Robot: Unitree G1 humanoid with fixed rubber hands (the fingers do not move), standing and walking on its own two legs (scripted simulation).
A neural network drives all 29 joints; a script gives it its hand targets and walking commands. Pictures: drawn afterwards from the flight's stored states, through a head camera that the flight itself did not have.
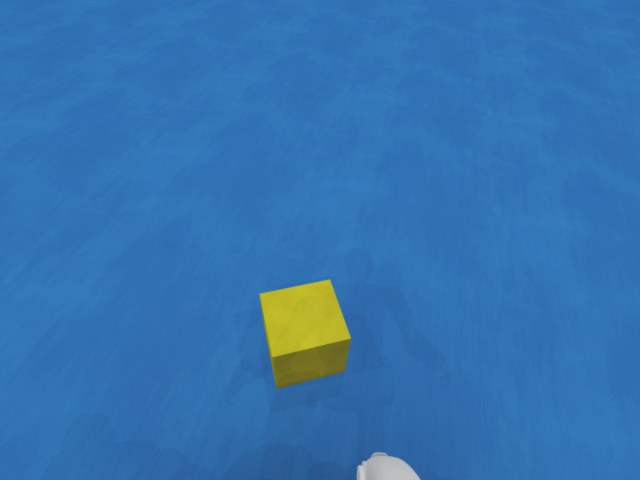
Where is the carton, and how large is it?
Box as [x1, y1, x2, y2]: [260, 279, 350, 388]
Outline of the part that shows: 329,279 260,294 264,327 276,388 344,371 350,337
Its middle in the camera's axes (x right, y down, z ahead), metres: -0.05 +0.29 +1.19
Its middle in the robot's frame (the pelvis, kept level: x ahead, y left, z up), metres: +0.65 +0.02 -0.61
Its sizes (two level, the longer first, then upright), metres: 0.221 0.208 0.223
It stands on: the floor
